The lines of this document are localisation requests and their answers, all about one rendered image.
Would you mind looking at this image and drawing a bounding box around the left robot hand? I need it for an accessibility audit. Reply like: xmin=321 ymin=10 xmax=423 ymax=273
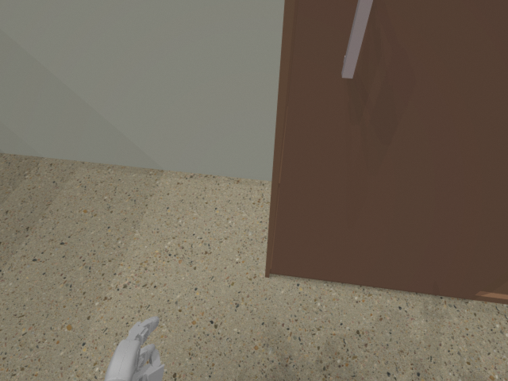
xmin=104 ymin=316 xmax=164 ymax=381

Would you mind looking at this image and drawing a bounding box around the wardrobe door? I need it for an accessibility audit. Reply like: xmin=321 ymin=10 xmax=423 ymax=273
xmin=271 ymin=0 xmax=508 ymax=298
xmin=481 ymin=271 xmax=508 ymax=294

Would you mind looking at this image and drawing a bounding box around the handle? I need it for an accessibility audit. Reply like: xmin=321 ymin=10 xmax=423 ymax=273
xmin=341 ymin=0 xmax=373 ymax=79

